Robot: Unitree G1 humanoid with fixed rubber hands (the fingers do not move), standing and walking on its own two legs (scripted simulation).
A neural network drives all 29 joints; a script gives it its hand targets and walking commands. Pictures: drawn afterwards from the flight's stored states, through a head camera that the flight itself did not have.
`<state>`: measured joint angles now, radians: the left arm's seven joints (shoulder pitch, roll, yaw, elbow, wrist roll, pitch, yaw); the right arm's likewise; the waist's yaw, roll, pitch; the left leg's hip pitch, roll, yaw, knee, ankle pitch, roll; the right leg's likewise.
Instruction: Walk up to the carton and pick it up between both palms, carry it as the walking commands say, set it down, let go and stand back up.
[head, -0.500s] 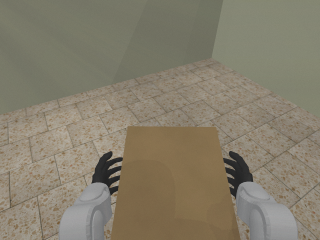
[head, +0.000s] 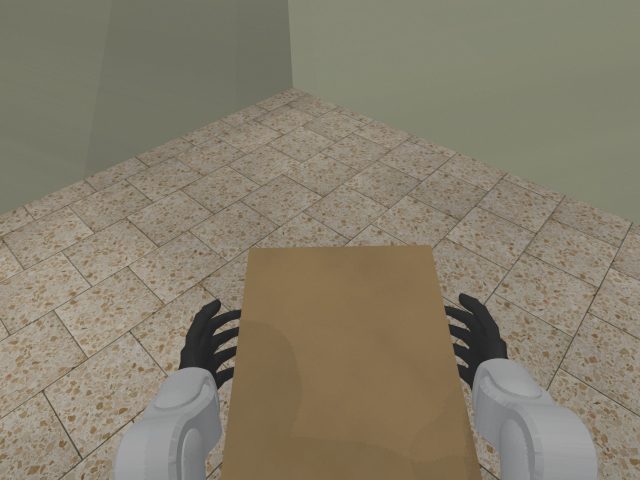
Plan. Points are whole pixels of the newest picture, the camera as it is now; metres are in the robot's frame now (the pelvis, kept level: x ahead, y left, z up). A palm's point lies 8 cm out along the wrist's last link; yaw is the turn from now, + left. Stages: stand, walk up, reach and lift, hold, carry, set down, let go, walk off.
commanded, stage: carry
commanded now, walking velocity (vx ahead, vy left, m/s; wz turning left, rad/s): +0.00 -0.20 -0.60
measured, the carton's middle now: (341, 390) +0.24 +0.01 +0.02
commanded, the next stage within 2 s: none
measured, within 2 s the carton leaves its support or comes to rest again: neither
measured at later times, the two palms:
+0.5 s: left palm (457, 381) +0.22 -0.11 +0.09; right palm out of the picture +0.12 -0.39 +0.09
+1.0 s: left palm out of the picture +0.14 -0.27 +0.12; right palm out of the picture -0.03 -0.50 +0.13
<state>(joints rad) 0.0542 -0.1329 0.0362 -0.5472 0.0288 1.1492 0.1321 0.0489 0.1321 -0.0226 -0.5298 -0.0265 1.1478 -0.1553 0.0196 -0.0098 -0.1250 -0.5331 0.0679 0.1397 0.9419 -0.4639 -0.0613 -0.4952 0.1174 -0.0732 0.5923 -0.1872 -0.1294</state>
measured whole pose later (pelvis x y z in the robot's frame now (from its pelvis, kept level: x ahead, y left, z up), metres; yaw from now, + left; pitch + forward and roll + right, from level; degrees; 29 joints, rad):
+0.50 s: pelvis -0.06 -0.16 -0.01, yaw -19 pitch +4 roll -2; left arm -0.03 -0.13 0.02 -0.49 0.04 1.18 0.15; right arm 0.00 0.13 -0.07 -0.51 -0.03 1.18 -0.14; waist 0.01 0.03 -0.13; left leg -0.44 0.40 0.19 0.86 -0.51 -0.17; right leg -0.45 -0.03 -0.11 0.65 -0.27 0.00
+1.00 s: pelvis -0.13 -0.26 +0.03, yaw -36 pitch +2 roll -4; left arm 0.01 -0.13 0.01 -0.53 0.06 1.20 0.14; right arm 0.06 0.13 -0.04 -0.52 -0.04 1.15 -0.13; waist 0.02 -0.01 -0.11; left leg -0.28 0.20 0.22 0.53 -0.26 -0.01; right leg -0.62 -0.02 -0.04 1.17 -0.35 0.05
